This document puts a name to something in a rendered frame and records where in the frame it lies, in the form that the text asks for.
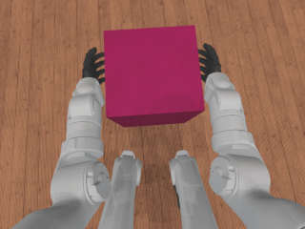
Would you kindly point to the right robot thigh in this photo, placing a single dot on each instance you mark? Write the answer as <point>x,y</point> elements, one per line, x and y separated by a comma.
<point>195,208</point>

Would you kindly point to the robot left upper arm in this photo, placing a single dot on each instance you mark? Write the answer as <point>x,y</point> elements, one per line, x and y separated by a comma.
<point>77,190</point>

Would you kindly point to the left robot forearm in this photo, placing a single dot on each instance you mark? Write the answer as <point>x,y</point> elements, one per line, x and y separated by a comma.
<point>84,123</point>

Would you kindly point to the robot right upper arm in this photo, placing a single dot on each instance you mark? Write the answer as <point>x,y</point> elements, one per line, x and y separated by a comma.
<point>244,184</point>

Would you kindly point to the left robot hand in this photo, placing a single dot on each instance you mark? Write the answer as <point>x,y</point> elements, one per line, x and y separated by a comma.
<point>90,67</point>

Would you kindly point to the robot right foot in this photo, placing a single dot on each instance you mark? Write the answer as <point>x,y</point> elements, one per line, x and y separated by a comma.
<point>178,203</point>

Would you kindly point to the carton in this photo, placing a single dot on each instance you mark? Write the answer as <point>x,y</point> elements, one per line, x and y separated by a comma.
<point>152,76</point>

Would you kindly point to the right robot forearm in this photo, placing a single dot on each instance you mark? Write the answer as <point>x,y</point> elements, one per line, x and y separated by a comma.
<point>230,132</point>

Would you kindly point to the right robot hand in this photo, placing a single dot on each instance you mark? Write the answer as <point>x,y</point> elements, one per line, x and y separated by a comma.
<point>211,62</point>

